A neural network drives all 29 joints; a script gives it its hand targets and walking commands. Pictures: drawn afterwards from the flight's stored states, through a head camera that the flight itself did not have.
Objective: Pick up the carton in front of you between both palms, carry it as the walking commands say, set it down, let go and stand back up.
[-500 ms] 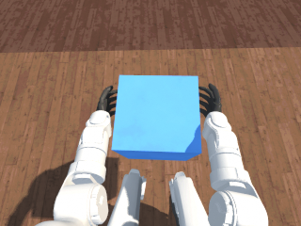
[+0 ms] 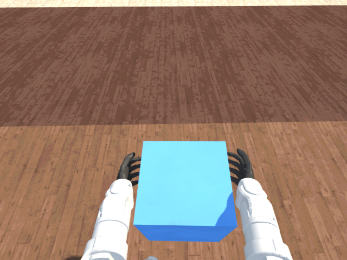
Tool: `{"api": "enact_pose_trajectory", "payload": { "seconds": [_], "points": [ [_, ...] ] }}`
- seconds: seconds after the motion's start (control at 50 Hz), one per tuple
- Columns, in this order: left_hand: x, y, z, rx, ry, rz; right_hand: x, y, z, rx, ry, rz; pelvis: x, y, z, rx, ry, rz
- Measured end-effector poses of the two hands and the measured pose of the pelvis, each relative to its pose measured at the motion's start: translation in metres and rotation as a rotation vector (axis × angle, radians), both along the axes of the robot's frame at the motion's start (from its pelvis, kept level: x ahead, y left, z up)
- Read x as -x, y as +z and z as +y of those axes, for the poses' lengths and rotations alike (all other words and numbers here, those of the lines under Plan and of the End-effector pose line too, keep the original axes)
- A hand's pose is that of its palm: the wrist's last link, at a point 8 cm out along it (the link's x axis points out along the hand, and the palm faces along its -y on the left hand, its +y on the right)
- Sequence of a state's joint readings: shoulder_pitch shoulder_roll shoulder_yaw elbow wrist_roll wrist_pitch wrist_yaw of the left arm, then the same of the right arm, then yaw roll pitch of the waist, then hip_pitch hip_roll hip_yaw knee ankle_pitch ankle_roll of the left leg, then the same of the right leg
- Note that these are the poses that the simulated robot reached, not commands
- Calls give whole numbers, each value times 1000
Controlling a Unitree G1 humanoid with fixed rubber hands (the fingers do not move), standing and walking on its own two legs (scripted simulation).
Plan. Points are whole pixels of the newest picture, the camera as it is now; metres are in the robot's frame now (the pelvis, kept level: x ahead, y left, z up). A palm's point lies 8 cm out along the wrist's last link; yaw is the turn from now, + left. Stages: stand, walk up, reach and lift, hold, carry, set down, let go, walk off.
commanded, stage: reach and lift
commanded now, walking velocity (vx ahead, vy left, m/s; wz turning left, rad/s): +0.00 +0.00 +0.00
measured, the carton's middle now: (183, 195) +0.31 +0.00 -0.10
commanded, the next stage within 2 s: hold in 1.30 s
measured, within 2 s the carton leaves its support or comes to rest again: neither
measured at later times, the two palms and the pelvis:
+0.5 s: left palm (116, 178) +0.28 +0.15 +0.06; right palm (259, 174) +0.29 -0.15 +0.07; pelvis +0.00 +0.00 +0.04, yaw +0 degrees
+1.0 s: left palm (114, 170) +0.29 +0.15 +0.07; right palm (258, 164) +0.31 -0.15 +0.08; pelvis +0.01 +0.00 +0.04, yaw +1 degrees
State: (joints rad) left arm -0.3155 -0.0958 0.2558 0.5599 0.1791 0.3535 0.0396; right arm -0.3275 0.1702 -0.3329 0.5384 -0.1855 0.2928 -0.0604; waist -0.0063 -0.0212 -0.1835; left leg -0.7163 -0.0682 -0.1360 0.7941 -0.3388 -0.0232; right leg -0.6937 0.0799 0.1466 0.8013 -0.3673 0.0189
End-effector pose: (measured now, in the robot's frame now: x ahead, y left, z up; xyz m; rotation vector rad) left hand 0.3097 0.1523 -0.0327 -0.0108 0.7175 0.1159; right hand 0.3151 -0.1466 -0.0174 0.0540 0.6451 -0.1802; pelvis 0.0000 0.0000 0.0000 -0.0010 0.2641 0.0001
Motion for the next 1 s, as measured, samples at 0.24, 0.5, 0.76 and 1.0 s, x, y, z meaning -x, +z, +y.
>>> {"api": "enact_pose_trajectory", "payload": {
  "seconds": [0.24,0.5,0.76,1.0],
  "points": [
    [8,74,-3,-18,23,-40,1,71,-3,15,44,-40,-17,32,0,-1,7,-202],
    [30,89,-4,-62,-7,20,22,83,-4,51,73,20,-3,39,-1,-3,8,-322],
    [17,95,-6,-32,4,-19,11,94,-6,44,51,-18,6,35,-1,-4,2,-329],
    [17,101,1,-44,9,-8,8,98,1,59,76,-4,-8,42,0,-2,10,-326]
  ]
}}
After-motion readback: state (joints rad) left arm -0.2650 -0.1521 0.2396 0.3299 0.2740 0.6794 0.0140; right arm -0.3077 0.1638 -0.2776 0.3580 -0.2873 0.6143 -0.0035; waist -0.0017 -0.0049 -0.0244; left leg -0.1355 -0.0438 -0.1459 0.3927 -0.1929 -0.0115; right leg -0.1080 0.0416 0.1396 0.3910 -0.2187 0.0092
